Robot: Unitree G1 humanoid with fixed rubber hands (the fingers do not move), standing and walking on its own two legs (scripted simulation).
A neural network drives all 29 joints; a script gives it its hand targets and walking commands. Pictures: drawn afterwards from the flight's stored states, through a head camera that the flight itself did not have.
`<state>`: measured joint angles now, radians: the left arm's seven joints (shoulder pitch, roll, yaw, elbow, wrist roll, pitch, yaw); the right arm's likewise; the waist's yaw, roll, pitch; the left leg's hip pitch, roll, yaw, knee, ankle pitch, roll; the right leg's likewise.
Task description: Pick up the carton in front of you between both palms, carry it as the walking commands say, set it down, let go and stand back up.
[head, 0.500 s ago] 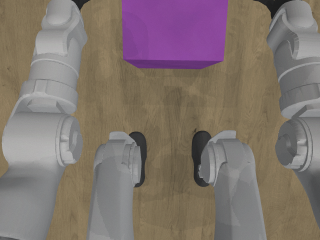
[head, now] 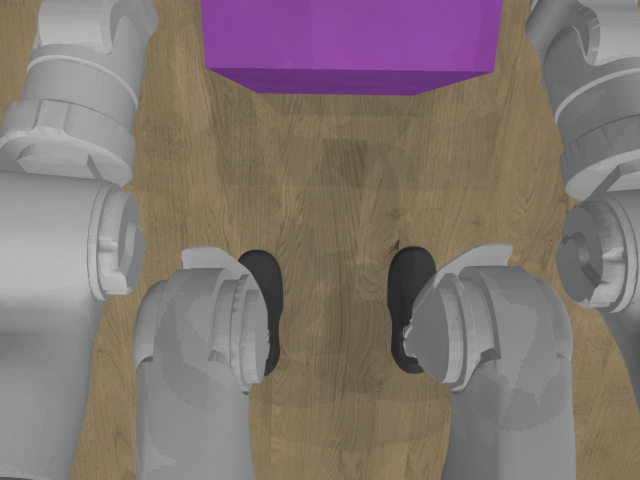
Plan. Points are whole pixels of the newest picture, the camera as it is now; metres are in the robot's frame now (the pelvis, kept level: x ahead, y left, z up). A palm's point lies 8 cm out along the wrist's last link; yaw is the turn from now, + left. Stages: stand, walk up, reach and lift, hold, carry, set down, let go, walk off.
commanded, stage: reach and lift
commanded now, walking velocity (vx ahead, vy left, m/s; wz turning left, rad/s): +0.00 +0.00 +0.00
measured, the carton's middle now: out of the picture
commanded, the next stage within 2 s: none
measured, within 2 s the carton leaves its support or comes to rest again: leaves its support in 0.68 s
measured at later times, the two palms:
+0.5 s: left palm out of the picture +0.57 +0.16 -0.16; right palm out of the picture +0.56 -0.15 -0.16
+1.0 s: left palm out of the picture +0.52 +0.16 +0.00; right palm out of the picture +0.51 -0.14 +0.00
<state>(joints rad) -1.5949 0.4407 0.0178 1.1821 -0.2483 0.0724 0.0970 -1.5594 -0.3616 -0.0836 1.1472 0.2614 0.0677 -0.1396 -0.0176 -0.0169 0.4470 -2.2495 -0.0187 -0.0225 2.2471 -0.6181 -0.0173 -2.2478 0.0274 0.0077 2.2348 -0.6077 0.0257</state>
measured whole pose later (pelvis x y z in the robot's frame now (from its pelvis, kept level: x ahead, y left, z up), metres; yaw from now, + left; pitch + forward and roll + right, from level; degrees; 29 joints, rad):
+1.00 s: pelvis -0.01 +0.00 +0.07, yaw +1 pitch +42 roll -1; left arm -1.24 0.11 0.45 0.86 0.18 0.36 0.07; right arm -1.20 -0.04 -0.50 0.79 -0.19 0.36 -0.08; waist -0.01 0.00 -0.04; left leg -2.17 -0.07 -0.05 1.97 -0.53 -0.04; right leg -2.15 0.06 0.04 1.97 -0.54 0.05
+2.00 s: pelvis +0.05 +0.00 +0.32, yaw +2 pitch +24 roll +0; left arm -0.56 -0.12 0.39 0.57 0.23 0.38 0.03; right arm -0.55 0.13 -0.39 0.55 -0.23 0.39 -0.02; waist -0.01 0.00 -0.19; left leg -1.11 -0.04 -0.06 1.09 -0.41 -0.01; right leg -1.10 0.04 0.06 1.09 -0.41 0.02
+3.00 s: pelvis +0.08 +0.00 +0.41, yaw +2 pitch -5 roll +0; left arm -0.32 -0.17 0.30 0.35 0.30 0.62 -0.01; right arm -0.32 0.17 -0.29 0.34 -0.30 0.63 0.03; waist 0.00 0.00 0.04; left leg -0.14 -0.02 -0.07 0.44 -0.21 -0.01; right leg -0.14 0.02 0.07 0.43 -0.21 0.01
